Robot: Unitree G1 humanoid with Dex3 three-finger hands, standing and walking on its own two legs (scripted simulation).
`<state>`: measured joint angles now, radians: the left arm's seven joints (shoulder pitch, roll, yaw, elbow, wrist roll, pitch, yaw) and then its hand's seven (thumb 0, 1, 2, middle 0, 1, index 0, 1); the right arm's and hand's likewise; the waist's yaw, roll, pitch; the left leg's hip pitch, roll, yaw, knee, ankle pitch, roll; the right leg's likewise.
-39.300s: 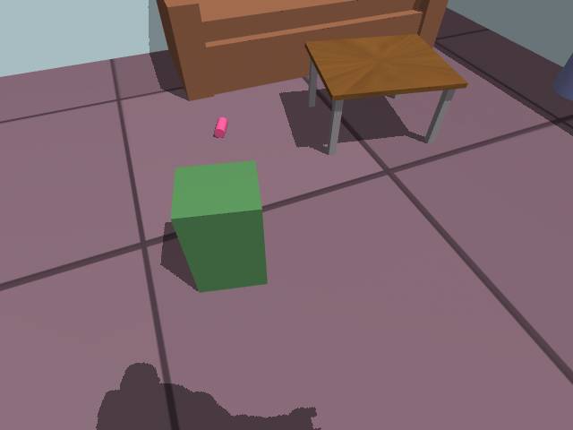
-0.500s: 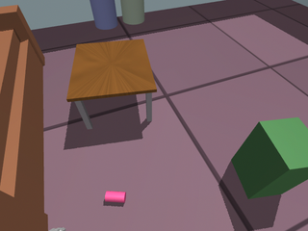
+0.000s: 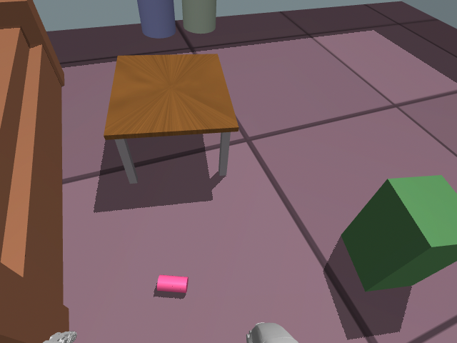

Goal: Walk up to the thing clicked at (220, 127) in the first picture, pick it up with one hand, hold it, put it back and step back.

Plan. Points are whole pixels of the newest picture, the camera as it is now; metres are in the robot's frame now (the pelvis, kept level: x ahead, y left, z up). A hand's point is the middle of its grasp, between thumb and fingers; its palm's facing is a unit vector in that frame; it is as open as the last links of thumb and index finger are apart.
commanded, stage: walk up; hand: left
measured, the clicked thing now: (173, 283) +0.44 +0.19 -0.73
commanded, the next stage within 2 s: none
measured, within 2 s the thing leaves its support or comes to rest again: neither
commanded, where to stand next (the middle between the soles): +0.05 -0.04 m, yaw -2 degrees
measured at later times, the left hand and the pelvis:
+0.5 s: hand (139, 335) +0.16 +0.17 -0.15, palm faces -0.07 -0.94 -0.34, open 7.4 cm; pelvis +0.01 -0.06 -0.01, yaw -2 degrees
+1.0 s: hand out of the picture -0.02 +0.28 -0.17, palm faces -0.02 -0.93 -0.36, open 7.4 cm; pelvis -0.06 -0.02 +0.00, yaw -1 degrees
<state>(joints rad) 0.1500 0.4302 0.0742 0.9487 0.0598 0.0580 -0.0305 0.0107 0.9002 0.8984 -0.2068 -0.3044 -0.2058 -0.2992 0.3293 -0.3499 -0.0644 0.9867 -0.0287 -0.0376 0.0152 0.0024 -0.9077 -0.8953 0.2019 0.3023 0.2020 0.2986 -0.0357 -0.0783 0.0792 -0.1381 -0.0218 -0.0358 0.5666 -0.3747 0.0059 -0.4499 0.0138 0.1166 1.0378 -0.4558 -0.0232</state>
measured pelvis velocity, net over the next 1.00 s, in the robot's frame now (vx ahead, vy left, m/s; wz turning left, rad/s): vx -0.06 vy -0.02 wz -0.01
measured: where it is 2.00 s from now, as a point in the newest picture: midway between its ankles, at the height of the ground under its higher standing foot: outside the picture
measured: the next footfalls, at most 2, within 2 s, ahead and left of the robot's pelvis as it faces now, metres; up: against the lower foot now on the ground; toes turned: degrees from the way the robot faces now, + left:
right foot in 0.30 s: +0.14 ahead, -0.18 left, +0.00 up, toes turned -1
left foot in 0.74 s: +0.02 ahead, +0.11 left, +0.00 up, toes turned +0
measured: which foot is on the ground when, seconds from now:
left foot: down 0.00-0.32, up 0.34-0.72, down 0.74-1.00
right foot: up 0.00-0.28, down 0.30-0.76, up 0.78-1.00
